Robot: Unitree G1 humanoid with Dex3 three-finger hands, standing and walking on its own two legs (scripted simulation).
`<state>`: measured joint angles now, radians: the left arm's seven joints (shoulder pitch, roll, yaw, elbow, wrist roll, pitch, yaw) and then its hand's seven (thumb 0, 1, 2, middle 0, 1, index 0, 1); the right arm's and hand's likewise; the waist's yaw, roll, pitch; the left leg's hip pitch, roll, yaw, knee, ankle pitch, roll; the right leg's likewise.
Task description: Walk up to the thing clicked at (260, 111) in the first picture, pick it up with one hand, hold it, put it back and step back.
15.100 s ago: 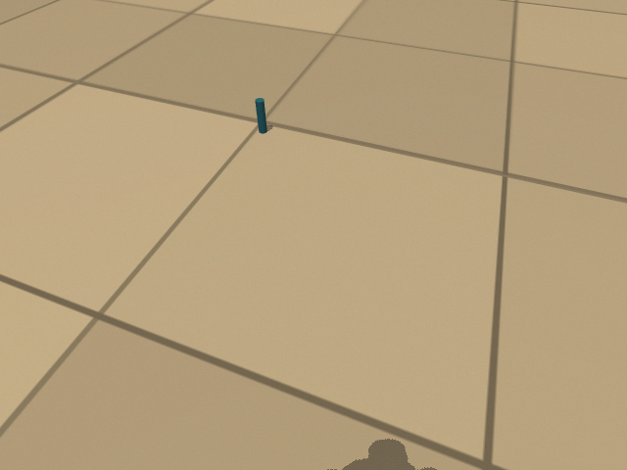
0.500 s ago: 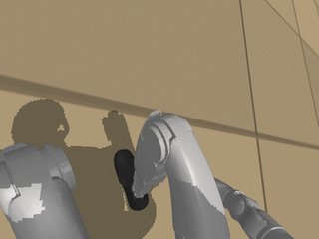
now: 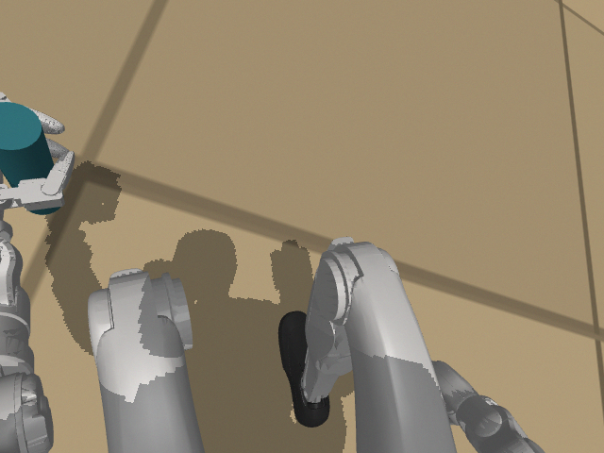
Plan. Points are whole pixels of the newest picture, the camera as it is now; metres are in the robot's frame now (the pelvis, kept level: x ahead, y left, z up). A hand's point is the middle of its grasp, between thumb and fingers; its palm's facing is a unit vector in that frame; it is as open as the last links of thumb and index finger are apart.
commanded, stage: settle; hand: left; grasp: from the side
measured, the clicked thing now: (29, 169) +0.45 +0.27 -0.10
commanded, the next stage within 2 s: lift in 1.08 s
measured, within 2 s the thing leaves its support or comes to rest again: neither
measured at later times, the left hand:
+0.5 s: hand (41, 124) +0.46 +0.25 +0.00, palm faces +0.15 -0.99 -0.06, open 6.4 cm
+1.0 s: hand (37, 110) +0.45 +0.24 +0.03, palm faces +0.16 -0.99 -0.05, open 6.4 cm
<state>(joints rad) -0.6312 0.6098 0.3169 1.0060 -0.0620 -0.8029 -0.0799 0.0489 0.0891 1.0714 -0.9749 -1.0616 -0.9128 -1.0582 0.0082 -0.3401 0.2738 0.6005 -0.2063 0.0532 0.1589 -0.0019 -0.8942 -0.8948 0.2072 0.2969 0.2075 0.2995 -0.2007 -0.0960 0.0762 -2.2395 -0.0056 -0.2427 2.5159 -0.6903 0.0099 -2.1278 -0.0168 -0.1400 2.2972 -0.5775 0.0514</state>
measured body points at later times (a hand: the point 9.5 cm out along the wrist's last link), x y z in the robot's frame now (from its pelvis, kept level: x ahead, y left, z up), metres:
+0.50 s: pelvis +0.02 -0.01 +0.04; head +0.23 +0.07 +0.43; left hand +0.44 +0.30 +0.00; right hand +0.18 -0.27 -0.08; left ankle +0.08 +0.12 -0.28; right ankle +0.14 -0.14 -0.28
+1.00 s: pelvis +0.02 -0.02 +0.06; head +0.21 +0.06 +0.46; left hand +0.43 +0.29 +0.04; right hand +0.18 -0.27 -0.06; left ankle +0.08 +0.12 -0.28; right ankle +0.14 -0.14 -0.28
